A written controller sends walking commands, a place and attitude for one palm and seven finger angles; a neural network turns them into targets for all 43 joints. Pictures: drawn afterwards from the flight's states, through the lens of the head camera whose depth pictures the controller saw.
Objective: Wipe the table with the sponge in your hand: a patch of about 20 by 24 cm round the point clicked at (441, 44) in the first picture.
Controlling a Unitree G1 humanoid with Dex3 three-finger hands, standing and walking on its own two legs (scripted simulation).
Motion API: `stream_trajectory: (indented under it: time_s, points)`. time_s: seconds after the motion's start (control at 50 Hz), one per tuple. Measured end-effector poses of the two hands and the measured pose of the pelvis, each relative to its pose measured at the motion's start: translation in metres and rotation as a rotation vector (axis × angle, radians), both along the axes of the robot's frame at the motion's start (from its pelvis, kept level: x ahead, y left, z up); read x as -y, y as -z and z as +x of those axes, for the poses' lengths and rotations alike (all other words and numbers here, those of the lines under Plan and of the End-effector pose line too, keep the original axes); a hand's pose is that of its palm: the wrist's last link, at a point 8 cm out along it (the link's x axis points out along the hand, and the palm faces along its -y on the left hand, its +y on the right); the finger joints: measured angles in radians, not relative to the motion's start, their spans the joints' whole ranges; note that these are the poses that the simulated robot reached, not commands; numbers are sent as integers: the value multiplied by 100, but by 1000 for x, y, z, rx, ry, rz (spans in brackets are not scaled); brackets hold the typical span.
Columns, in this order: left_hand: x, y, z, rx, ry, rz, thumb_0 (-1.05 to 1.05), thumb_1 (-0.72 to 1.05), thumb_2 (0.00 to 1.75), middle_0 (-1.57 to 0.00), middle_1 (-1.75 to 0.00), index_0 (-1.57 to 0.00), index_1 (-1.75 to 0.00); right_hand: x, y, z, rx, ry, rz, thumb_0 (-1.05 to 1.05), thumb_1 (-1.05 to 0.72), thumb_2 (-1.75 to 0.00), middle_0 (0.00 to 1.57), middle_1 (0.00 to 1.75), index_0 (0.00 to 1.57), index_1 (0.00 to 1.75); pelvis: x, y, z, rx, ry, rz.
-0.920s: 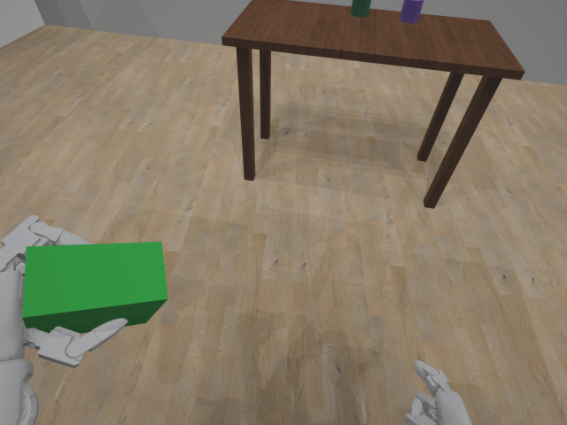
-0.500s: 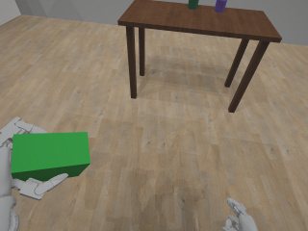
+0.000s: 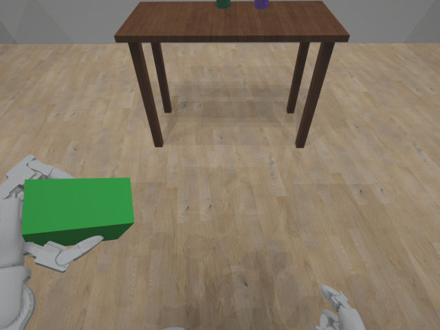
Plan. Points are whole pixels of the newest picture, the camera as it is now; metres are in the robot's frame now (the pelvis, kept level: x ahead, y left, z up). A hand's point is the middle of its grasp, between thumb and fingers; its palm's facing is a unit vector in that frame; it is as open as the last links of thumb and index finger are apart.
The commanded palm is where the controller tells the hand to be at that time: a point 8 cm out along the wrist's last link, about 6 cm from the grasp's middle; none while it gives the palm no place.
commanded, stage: walk to a spot facing it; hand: left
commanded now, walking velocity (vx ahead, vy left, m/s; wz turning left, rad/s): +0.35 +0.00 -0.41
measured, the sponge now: (94, 213) +0.23 +0.20 +0.16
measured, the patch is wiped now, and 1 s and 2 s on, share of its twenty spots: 0.00 0.00 0.00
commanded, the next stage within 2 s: none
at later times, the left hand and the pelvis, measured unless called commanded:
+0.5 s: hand (127, 129) +0.39 +0.20 +0.18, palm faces +0.24 -0.88 -0.42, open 10.5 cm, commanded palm +0.34 +0.24 +0.20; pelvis +0.12 +0.01 +0.01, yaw -13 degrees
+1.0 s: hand (207, 79) +0.54 +0.07 +0.20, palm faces +0.12 -0.86 -0.50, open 10.5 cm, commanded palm +0.50 +0.14 +0.20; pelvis +0.27 -0.08 +0.02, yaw -17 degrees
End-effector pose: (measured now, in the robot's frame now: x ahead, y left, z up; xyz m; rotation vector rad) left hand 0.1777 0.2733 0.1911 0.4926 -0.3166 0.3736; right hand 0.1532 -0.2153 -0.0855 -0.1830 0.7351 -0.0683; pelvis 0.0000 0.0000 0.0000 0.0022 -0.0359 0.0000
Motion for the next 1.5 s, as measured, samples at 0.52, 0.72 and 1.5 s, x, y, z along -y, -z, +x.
stream_trajectory:
  time_s: [0.52,0.72,1.5]
  points:
    - [35,-10,189,-12,220,25,-1,-51,99,-69,-135,-69,-136,22,-25,85,28,259,-18,1,-90,-90,20,30,20,30,-3,-14,129,-27,227,29]
    - [107,-22,260,-15,301,153,-1,-51,99,-69,-135,-69,-136,49,10,119,-43,297,95,1,-90,-90,21,30,21,30,47,-3,189,-28,269,-3]
    - [229,-18,482,-30,262,106,-1,-52,99,-69,-135,-69,-136,180,23,340,-98,307,91,1,-90,-90,21,30,21,30,168,-4,412,-22,279,2]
